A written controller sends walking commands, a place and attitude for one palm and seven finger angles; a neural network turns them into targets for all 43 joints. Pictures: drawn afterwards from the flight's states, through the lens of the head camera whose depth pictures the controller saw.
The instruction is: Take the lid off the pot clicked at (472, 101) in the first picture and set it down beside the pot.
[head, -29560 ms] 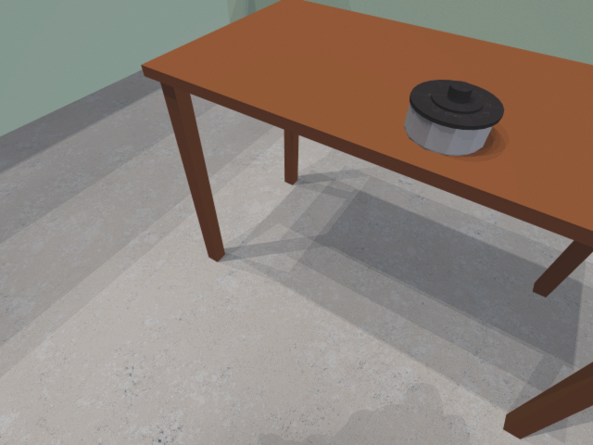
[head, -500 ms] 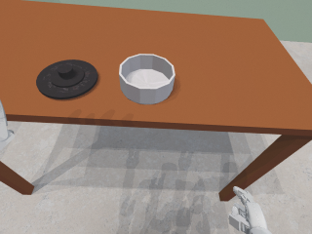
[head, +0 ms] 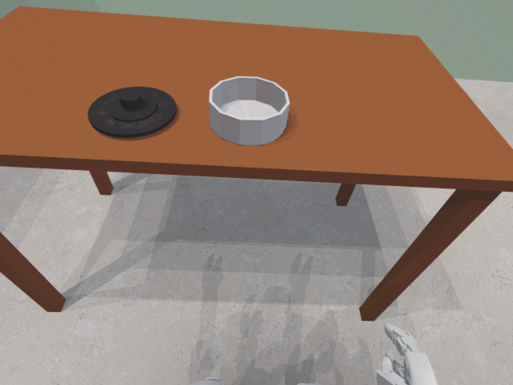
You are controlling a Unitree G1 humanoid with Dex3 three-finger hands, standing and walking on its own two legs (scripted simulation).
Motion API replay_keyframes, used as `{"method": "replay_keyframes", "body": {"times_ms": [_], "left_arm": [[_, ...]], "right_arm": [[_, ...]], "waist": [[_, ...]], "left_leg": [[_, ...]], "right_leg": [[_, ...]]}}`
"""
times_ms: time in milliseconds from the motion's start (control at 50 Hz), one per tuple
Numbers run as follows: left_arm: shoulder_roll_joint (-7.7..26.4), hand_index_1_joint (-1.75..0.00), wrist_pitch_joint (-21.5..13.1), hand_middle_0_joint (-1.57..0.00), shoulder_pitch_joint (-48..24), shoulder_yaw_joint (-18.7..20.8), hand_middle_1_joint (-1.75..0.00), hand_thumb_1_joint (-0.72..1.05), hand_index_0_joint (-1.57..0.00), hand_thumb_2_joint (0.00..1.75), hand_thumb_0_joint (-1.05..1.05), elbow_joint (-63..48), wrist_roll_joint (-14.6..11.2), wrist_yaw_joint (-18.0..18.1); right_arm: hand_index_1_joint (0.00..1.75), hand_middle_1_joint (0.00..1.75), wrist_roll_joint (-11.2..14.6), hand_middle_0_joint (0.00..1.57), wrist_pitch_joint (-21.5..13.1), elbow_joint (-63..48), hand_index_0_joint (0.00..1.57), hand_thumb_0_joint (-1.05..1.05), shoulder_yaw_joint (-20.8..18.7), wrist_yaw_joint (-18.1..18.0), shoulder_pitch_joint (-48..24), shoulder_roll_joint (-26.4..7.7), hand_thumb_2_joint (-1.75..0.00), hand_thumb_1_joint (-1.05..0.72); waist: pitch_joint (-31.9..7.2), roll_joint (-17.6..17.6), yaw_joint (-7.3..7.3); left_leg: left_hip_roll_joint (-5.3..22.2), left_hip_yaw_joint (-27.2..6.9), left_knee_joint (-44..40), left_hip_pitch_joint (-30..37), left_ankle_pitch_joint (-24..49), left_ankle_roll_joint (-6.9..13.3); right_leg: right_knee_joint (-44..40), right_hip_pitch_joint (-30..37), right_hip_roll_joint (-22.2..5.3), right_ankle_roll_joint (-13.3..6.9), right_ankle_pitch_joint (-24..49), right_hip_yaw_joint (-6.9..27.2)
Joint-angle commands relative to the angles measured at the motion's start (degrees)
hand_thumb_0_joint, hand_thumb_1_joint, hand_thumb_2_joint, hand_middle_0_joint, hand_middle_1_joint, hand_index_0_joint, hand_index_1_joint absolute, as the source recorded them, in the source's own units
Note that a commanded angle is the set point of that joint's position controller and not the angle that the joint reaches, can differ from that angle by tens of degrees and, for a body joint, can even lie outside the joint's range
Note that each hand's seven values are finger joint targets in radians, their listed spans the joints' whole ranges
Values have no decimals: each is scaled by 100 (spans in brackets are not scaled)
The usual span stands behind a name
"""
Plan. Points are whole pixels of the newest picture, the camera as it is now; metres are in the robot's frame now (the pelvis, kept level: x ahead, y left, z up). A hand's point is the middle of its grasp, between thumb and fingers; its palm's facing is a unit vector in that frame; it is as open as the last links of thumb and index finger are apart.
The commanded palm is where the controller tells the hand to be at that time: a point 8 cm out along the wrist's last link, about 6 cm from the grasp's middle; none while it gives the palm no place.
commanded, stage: step back with the hand held close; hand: left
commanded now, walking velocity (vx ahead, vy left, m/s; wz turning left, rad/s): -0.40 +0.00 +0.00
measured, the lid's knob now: (130, 99) +0.61 +0.27 +0.12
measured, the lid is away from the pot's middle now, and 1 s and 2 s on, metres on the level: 0.24 0.24 0.24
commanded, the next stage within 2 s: stop stepping back and stand still in 0.38 s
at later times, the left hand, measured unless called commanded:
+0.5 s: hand out of the picture +0.14 +0.23 +0.28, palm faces +0.38 -0.87 -0.32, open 7.4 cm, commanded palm +0.02 +0.29 +0.29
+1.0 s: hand out of the picture -0.01 +0.26 +0.25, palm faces +0.46 -0.85 -0.27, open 7.5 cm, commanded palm -0.11 +0.31 +0.29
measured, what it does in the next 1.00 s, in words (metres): walks backwards: right foot, then left foot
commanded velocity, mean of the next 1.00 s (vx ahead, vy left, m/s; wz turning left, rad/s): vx -0.04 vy -0.01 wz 0.02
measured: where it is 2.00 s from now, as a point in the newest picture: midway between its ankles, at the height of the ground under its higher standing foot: outside the picture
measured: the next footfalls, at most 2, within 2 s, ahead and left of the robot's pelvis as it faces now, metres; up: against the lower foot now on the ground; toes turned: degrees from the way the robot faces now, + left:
right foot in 0.20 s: -0.12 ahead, -0.15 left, +0.00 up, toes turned -4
left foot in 0.32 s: +0.04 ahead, +0.08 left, +0.00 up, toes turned -2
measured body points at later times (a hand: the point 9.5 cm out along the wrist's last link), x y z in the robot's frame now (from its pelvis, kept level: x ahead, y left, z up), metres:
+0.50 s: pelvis -0.12 +0.01 +0.01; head -0.08 +0.04 +0.46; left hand +0.12 +0.28 +0.30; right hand +0.04 -0.23 -0.06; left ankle +0.01 +0.08 -0.73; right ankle -0.13 -0.14 -0.66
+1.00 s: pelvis -0.23 +0.03 +0.00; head -0.26 +0.02 +0.45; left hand -0.04 +0.31 +0.27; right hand -0.05 -0.20 -0.06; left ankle -0.27 +0.19 -0.73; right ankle -0.21 -0.07 -0.71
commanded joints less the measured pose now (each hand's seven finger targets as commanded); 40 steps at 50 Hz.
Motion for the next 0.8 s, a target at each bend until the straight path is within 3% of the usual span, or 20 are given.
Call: {"method": "replay_keyframes", "body": {"times_ms": [0,120,180,200,240,280,320,340,380,440,460,480,500,520,580,620,640,680,720,780], "left_arm": [[1297,-30,-407,-20,49,727,-30,90,-20,90,0,-2077,-64,113],[1501,-30,-473,-20,373,900,-30,90,-20,90,0,-2185,-190,156],[1818,-30,-700,-20,-250,931,-30,90,-20,90,0,-1537,-204,193],[1864,-30,-755,-20,-497,949,-30,90,-20,90,0,-1113,-180,240],[1683,-30,-597,-20,-835,770,-30,90,-20,90,0,-1148,-149,108],[1315,-30,-393,-20,-751,447,-30,90,-20,90,0,-538,-188,11],[1226,-30,-307,-20,-1247,243,-30,90,-20,90,0,-511,-234,-56],[1074,-30,-355,-20,-1439,228,-30,90,-20,90,0,-382,-324,-79],[1357,-30,-349,-20,-913,630,-30,90,-20,90,0,-268,-340,-80],[1431,-30,-322,-20,279,847,-30,90,-20,90,0,-1373,-387,-143],[-912,-30,862,-20,526,-2188,-30,90,-20,90,0,4386,435,-853],[1842,-30,177,-20,-263,797,-30,90,-20,90,0,-3608,-318,-329],[2268,-30,-147,-20,627,1555,-30,90,-20,90,0,-3205,-419,-69],[2592,-30,-255,-20,860,1481,-30,90,-20,90,0,-3858,-321,-17],[2100,-30,-87,-20,1656,1317,-30,90,-20,90,0,-4198,-251,198],[2283,-30,-112,-20,1588,1439,-30,90,-20,90,0,-3885,-93,257],[2242,-30,-133,-20,1251,1421,-30,90,-20,90,0,-2507,-85,276],[2067,-30,-34,-20,-308,1251,-30,90,-20,90,0,575,-95,255],[1623,-30,-70,-20,-1958,563,-30,90,-20,90,0,1281,-76,82],[1251,-30,60,-20,-2078,-144,-30,90,-20,90,0,1810,35,-72]], "right_arm": [[30,30,-71,20,-454,-911,20,0,-390,133,-677,-685,-90,-90],[30,30,-138,20,-493,-641,20,0,-326,136,-469,-499,-90,-90],[30,30,7,20,-356,-336,20,0,-307,-7,-410,-451,-90,-90],[30,30,14,20,-408,-346,20,0,-273,-33,-485,-450,-90,-90],[30,30,101,20,-391,-293,20,0,-323,-103,-662,-447,-90,-90],[30,30,116,20,-317,-442,20,0,-222,-163,-728,-590,-90,-90],[30,30,29,20,-307,-483,20,0,-313,-65,-856,-906,-90,-90],[30,30,-18,20,-356,-420,20,0,-279,89,-589,-707,-90,-90],[30,30,-115,20,-405,-448,20,0,-343,206,-590,-717,-90,-90],[30,30,-11,20,-266,-767,20,0,-446,280,-664,-688,-90,-90],[30,30,-208,20,-404,854,20,0,-613,168,-130,-1518,-90,-90],[30,30,259,20,-300,-1331,20,0,-504,487,-1157,-439,-90,-90],[30,30,106,20,-287,-1325,20,0,-420,301,-917,-693,-90,-90],[30,30,127,20,-292,-1601,20,0,-371,181,-877,-740,-90,-90],[30,30,12,20,-336,-1318,20,0,-156,192,-972,-475,-90,-90],[30,30,1,20,-337,-959,20,0,-207,133,-614,-392,-90,-90],[30,30,-31,20,-261,-645,20,0,-273,102,-489,-454,-90,-90],[30,30,-35,20,-22,-378,20,0,-423,74,-287,-781,-90,-90],[30,30,155,20,90,-528,20,0,-449,24,-479,-752,-90,-90],[30,30,192,20,-80,-564,20,0,-208,-149,-814,-655,-90,-90]], "waist": [[-1114,835,241],[-1794,1229,151],[-1416,-754,45],[-1098,-670,110],[-1005,-1630,-34],[-546,-802,-120],[-353,1611,-103],[-445,1382,-53],[-835,623,99],[-1725,880,239],[-1242,1148,-342],[-2396,203,546],[-1934,1266,224],[-2191,819,354],[-1927,2363,403],[-1521,562,273],[-1036,-737,205],[-754,-477,-158],[-61,-810,-276],[595,-810,22]], "left_leg": [[1405,-1569,-2258,222,-1666,326],[894,-963,-1866,1108,-962,-458],[74,-42,1303,1535,-1018,-720],[71,-94,2011,989,-1458,-687],[89,-344,1654,660,-1211,-626],[92,-143,6,1064,1267,-500],[1375,-1708,-1315,1707,4710,165],[1673,-1942,-1491,1685,5243,339],[1763,-2130,-1665,1391,3892,339],[1332,-1340,-1860,1324,1518,221],[1185,-2025,-195,844,4012,227],[1116,-595,-1958,1441,-246,-133],[1172,-981,-2484,395,-1867,7],[952,-1137,-2751,-301,-3065,-174],[750,-798,-2845,-1185,-3742,-460],[-70,-64,-432,-773,-2736,-655],[-214,-268,1998,-91,-1720,-619],[-137,-614,3690,157,-901,-674],[96,-840,3542,518,-775,-591],[123,11,1148,796,-1885,-250]], "right_leg": [[649,479,-36,-46,-491,120],[-3157,1669,-135,-371,140,-367],[-3884,356,-2204,-907,2534,956],[-3601,339,-2419,-876,3714,815],[-2879,962,-1980,-673,4890,251],[-1844,1000,-1237,-202,5071,-300],[121,55,74,66,704,-71],[777,-94,335,-118,-1227,590],[1119,-164,257,-26,-1240,606],[685,423,154,6,-439,332],[971,-486,-220,131,15,663],[500,683,197,136,-243,199],[117,1006,83,-12,-181,-316],[34,1752,326,-21,-397,-662],[-1359,3104,126,-199,-387,-587],[-3189,2340,-900,-626,-956,466],[-4328,645,-2271,-1103,-957,2142],[-4189,-613,-2436,-1144,-67,1615],[-4254,-1625,-2199,-927,-2084,1697],[-3927,-1005,-1897,-727,-1969,868]]}}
